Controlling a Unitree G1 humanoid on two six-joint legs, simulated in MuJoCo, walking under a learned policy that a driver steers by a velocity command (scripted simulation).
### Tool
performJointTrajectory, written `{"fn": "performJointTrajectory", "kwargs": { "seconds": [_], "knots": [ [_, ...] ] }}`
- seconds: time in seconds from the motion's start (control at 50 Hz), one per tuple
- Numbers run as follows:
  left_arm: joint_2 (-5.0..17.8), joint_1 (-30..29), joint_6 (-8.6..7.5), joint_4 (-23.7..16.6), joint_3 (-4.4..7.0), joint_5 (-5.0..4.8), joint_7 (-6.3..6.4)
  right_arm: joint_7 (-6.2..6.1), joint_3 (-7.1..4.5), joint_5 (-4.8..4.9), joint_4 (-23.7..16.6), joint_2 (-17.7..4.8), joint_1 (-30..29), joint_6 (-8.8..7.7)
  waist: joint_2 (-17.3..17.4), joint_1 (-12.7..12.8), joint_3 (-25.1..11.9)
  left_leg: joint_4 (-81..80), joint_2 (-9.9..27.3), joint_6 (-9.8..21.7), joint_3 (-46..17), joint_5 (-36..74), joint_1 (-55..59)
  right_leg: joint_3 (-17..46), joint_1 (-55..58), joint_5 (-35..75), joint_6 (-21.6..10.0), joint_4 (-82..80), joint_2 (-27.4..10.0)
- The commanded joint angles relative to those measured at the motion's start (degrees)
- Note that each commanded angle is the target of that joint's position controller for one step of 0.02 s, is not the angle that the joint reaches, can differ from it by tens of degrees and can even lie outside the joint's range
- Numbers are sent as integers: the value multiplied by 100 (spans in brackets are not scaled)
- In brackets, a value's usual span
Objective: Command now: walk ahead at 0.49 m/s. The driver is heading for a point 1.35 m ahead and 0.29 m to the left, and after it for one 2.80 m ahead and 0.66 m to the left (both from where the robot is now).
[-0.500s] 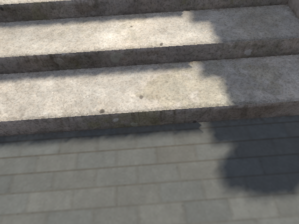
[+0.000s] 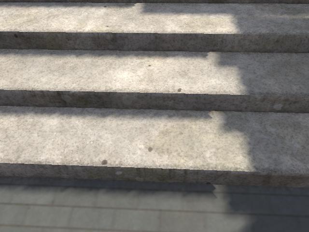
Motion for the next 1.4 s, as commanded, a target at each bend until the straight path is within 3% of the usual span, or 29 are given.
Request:
{"fn": "performJointTrajectory", "kwargs": {
  "seconds": [0.02,0.08,0.1,0.12,0.2,0.22,0.24,0.26,0.28,0.34,0.38,0.44,0.58,0.6,0.62,0.64,0.7,0.82,0.84,0.92,0.98,1.06,1.08,1.12,1.14,1.16,1.2,1.24,1.4],
  "knots": [
    [961,120,-22,-246,189,-37,96,62,-33,30,-434,-228,-739,-96,-465,10,747,-807,-23,-97,86,419,-324,955,-46,525,-677,-804,-1634],
    [936,269,79,-178,187,-15,121,158,19,27,-547,-133,-1153,-156,-429,140,953,-1506,-193,-89,255,360,-95,638,245,1287,-600,-520,-1548],
    [603,537,20,-73,96,144,70,284,137,-350,-552,169,-1121,-15,-403,124,1032,-1621,-381,-95,794,281,542,342,-55,1755,-596,-379,-1330],
    [597,631,-10,-13,92,160,51,305,141,-354,-540,213,-1092,31,-623,163,1042,-1667,-456,-35,800,128,898,348,-105,2312,-555,-185,-1354],
    [997,217,-15,-33,210,133,102,169,-22,-347,77,-347,791,-184,-703,-651,224,-2754,-825,331,671,10,2671,316,560,3925,-127,1883,-1176],
    [909,306,-34,-125,180,67,119,103,-97,-438,282,-691,1491,-291,-417,-798,-428,-2421,-156,419,232,1795,4076,218,-197,2570,-8,2946,-934],
    [195,1285,-14,-104,14,-188,129,91,-212,-559,343,-1182,2034,-270,873,-538,-1661,-1503,1730,1251,-1514,4898,6421,-79,-1938,-1176,166,4993,-361],
    [614,1319,58,109,124,-286,146,122,-244,-175,334,-1069,2111,-153,923,-724,-2512,-1840,1966,1821,-2362,5253,6634,403,-2418,-2791,206,6095,56],
    [869,780,113,6,212,-136,126,123,-176,-74,213,-816,1583,-111,384,-560,-1937,-2253,1604,1654,-1770,4367,5759,698,-2468,-2345,189,6104,-272],
    [503,-42,316,-151,163,187,37,30,92,-75,210,-24,650,-70,212,-166,-290,-3205,873,1098,-676,2565,3428,553,-1962,-1520,248,5006,-749],
    [193,335,480,51,82,218,37,1,115,-151,285,-43,568,-50,255,28,-288,-3346,636,1032,-225,2263,2724,345,-1238,-1324,286,4549,-634],
    [212,127,597,58,39,165,123,23,99,-210,426,-214,670,-20,430,-16,-204,-3473,520,1038,-112,947,2494,219,-1066,-1238,284,3516,-598],
    [248,-93,558,142,-41,228,152,6,108,-107,639,-155,771,306,18,-73,563,-3638,302,397,-499,-3203,1448,357,-276,-349,81,1362,-736],
    [421,-56,488,100,-42,266,182,14,125,-104,646,-28,903,322,-403,-187,681,-3215,61,177,-333,-2947,1518,1058,-440,-672,3,664,-1302],
    [997,-878,558,5,164,-50,259,-103,46,71,544,-161,749,309,-1136,-555,902,-2987,-603,20,372,-2430,2370,925,-1839,-1984,-157,607,-1192],
    [776,-1057,518,-111,127,-56,285,-187,36,-62,619,-247,672,317,-1009,-466,894,-2713,-618,-73,380,-2120,2974,952,-2346,-2490,-91,291,-1064],
    [511,-1001,396,-50,134,-34,290,-262,29,-132,864,-108,1009,392,-610,-499,915,-2764,-533,-7,291,-1922,3191,780,-2283,-1859,121,330,-925],
    [447,-774,358,33,146,-1,269,-199,26,-88,914,-75,706,335,-282,-340,531,-2845,-421,114,178,-1585,3093,565,-1542,-773,69,670,-806],
    [60,-361,352,164,-5,140,238,-100,179,-177,1083,369,1152,326,-337,-363,180,-2869,-242,100,39,-1699,3311,953,-1253,-947,-11,389,-1118],
    [856,-276,432,139,259,99,177,43,108,-268,941,118,811,322,-822,-196,967,-1725,-834,153,680,-2865,2121,1837,-1086,-3387,-552,-257,-1633],
    [809,-223,390,187,311,87,148,131,98,-264,733,150,632,219,-894,-199,1225,-1130,-577,275,568,-2547,1654,2216,-874,-3006,-838,-508,-2111],
    [737,-576,275,135,352,37,98,152,43,-174,881,258,1275,23,-601,-579,1043,-2273,-788,362,793,-2225,3052,1371,-1240,-2104,-628,130,-1629],
    [637,-698,249,91,340,43,92,125,3,-182,1070,216,1828,-17,-408,-773,932,-2537,-739,382,578,-2268,3937,1054,-1773,-1971,-508,661,-1362],
    [146,-1135,145,-347,205,69,0,36,-255,-176,1344,-683,3066,-37,1649,-1169,835,-4252,1244,1065,-2787,-4101,5285,-384,-3774,-1752,-66,3488,-179],
    [758,-1660,-16,-571,341,-341,110,-24,-282,143,1230,-873,2785,-159,1136,-1111,854,-4170,1610,1489,-3564,-3394,5333,388,-4422,-1750,-18,4963,-383],
    [805,-1504,-118,-531,350,-410,80,-44,-186,83,1073,-599,2322,-264,454,-795,704,-4035,1526,1384,-3028,-2751,5421,695,-4710,-1305,-121,5585,-654],
    [669,-1286,-169,-347,370,-261,37,34,-111,29,948,-344,1824,-305,-95,-496,594,-4097,1132,1050,-1933,-1773,5252,691,-4686,-395,-220,5629,-991],
    [592,-1395,-111,-333,428,-204,-10,77,15,-20,1010,11,1860,-203,57,-427,561,-4081,674,777,-915,-448,4939,492,-4348,23,-133,5344,-1136],
    [378,-3256,13,-1043,243,-161,-62,-88,-12,-79,951,-526,2114,-111,195,-724,1059,-4527,268,678,1,594,3890,-110,-3671,1381,265,2747,-798]
  ]
}}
